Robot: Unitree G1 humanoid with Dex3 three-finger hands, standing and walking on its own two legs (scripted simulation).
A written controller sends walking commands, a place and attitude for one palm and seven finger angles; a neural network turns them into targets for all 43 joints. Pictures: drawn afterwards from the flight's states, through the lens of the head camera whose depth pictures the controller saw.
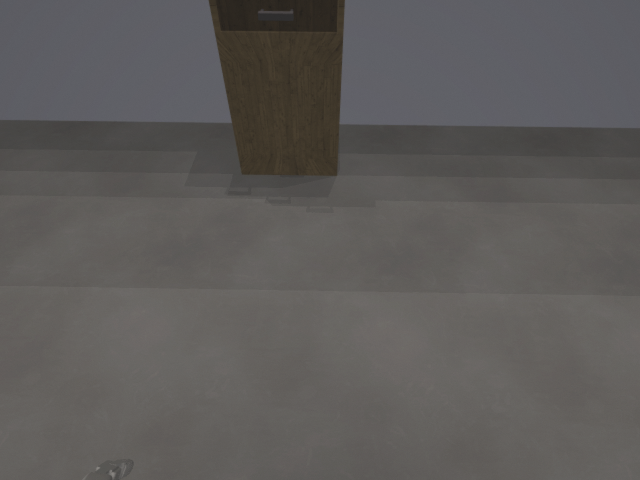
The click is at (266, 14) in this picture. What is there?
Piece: drawer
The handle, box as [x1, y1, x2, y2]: [258, 9, 293, 20]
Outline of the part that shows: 258,11 259,20 293,19 292,9 289,11 264,11 263,9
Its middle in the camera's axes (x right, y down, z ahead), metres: -0.16 -0.79 +1.36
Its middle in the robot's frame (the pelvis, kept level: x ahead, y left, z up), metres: +1.55 +0.23 -0.02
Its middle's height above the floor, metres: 0.75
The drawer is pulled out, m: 0.00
